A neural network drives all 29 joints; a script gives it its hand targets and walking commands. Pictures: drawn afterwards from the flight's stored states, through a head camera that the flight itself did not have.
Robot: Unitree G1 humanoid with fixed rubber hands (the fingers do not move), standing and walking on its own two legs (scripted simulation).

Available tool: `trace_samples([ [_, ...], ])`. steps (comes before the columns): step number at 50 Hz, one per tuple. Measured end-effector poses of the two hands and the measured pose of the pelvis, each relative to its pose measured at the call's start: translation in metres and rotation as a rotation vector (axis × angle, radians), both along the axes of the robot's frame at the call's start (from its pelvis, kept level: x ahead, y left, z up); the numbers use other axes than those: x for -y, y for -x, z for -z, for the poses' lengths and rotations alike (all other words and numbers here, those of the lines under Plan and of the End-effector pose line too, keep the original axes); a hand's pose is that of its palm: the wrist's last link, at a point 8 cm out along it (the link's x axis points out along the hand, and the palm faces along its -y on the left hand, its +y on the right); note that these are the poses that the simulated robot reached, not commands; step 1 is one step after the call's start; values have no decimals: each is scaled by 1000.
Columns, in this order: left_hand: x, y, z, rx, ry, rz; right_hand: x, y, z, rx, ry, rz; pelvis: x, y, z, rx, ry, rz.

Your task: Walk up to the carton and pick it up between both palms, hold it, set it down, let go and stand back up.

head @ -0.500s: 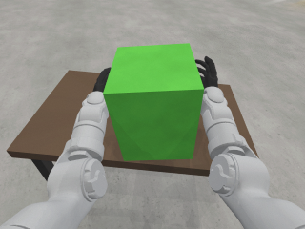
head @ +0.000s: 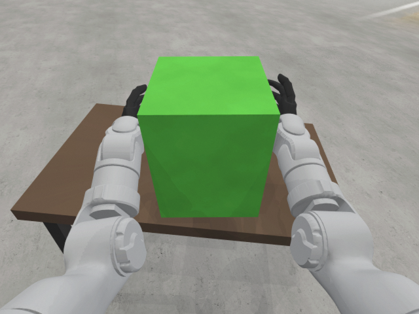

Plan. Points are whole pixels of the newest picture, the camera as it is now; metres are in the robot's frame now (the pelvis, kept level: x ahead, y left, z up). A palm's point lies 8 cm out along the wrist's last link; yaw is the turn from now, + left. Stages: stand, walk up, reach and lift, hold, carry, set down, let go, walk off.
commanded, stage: reach and lift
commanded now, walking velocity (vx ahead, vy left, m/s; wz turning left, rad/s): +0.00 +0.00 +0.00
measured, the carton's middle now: (209, 138) +0.40 +0.01 +0.16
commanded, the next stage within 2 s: hold in 1.50 s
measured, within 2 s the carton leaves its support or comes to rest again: neither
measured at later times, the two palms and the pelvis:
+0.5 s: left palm (128, 114) +0.38 +0.16 +0.22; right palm (289, 108) +0.39 -0.13 +0.25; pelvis +0.00 +0.00 +0.00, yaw +0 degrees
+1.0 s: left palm (125, 104) +0.38 +0.16 +0.24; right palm (293, 99) +0.38 -0.13 +0.27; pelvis +0.00 +0.00 +0.00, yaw +0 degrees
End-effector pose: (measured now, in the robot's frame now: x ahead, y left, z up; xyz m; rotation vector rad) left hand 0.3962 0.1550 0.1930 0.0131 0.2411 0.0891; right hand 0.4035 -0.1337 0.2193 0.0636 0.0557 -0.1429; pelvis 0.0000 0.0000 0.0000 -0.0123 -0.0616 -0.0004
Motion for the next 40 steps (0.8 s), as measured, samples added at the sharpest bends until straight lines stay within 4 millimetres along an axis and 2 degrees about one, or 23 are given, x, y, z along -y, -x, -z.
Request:
trace_samples([
  [11, -5, 9, -16, 45, 19, -3, -5, 9, -22, 43, 7, -5, 0, 2, 0, 21, 0, 0],
  [20, -2, 14, -16, 4, 22, 4, -3, 14, -19, -2, -10, 1, 0, 4, 0, 29, 0, 0],
  [29, 1, 12, -34, 41, 7, 14, 1, 16, -35, 34, -31, 8, 0, 4, 0, 28, 0, -1],
  [36, 1, 13, -33, 5, 11, 12, 2, 16, -32, -5, -29, 10, 0, 4, 0, 28, 0, -1],
  [40, -1, 16, -43, 38, 12, 4, 0, 18, -42, 24, -22, -1, 0, 4, 0, 29, 0, 0],
])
